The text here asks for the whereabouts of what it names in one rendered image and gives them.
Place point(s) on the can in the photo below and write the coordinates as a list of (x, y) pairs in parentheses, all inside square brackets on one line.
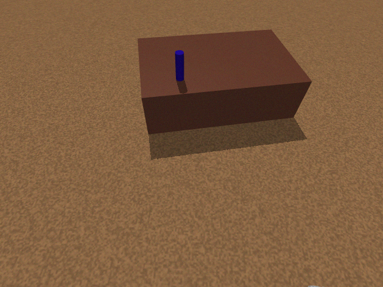
[(179, 65)]

